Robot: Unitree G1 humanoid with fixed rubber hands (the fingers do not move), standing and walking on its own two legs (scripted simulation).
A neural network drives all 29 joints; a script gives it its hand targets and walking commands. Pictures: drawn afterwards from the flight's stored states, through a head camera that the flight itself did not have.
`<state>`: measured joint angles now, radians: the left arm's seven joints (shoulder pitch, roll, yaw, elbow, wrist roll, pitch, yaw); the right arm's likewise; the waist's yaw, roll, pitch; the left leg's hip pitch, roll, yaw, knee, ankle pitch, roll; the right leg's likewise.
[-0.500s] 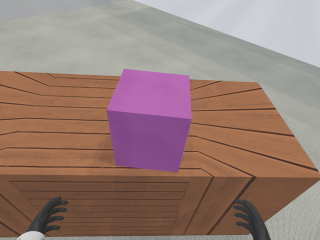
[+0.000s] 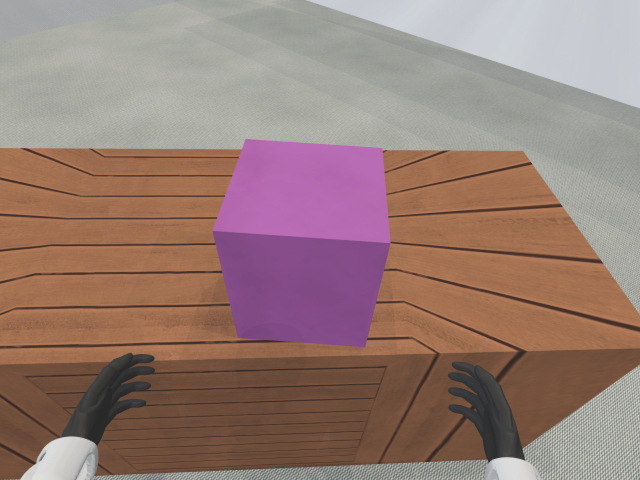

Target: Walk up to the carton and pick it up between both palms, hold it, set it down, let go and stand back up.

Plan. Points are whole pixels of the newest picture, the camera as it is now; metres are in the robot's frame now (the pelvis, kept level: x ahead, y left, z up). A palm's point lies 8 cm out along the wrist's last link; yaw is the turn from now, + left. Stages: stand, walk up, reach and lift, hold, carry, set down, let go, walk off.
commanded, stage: reach and lift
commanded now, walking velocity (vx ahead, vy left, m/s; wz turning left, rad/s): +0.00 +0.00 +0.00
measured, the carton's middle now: (307, 246) +0.46 +0.02 +0.02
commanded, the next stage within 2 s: none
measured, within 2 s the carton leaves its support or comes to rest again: neither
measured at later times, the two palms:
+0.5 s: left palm (107, 378) +0.24 +0.25 +0.04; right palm (473, 397) +0.21 -0.16 +0.04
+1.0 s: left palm (118, 295) +0.32 +0.24 +0.10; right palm (472, 324) +0.28 -0.17 +0.09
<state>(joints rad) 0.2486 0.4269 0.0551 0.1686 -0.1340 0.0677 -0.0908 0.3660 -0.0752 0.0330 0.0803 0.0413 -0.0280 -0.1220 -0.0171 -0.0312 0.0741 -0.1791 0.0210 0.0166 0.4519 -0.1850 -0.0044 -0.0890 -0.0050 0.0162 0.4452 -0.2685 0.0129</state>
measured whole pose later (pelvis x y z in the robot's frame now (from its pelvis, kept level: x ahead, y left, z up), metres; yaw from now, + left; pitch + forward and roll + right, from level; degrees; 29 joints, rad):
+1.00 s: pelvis +0.02 +0.00 +0.00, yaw +0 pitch -4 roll +0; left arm -0.12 0.43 0.09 0.05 -0.23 0.33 -0.13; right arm 0.08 -0.08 0.06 -0.16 0.16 0.27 -0.25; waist 0.00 -0.03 0.07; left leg -0.18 0.02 0.02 0.44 -0.20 -0.01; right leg -0.09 0.00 0.02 0.43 -0.29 0.01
